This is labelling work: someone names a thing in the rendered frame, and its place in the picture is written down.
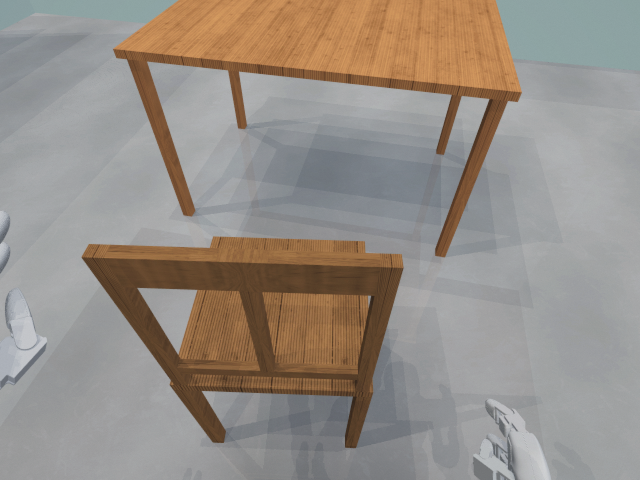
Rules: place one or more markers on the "left robot hand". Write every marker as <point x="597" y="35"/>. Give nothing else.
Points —
<point x="20" y="351"/>

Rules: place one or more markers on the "table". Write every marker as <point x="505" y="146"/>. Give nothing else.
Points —
<point x="454" y="47"/>

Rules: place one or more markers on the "right robot hand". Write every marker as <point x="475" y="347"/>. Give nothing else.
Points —
<point x="521" y="458"/>

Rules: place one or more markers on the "chair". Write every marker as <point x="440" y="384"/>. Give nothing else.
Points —
<point x="279" y="316"/>

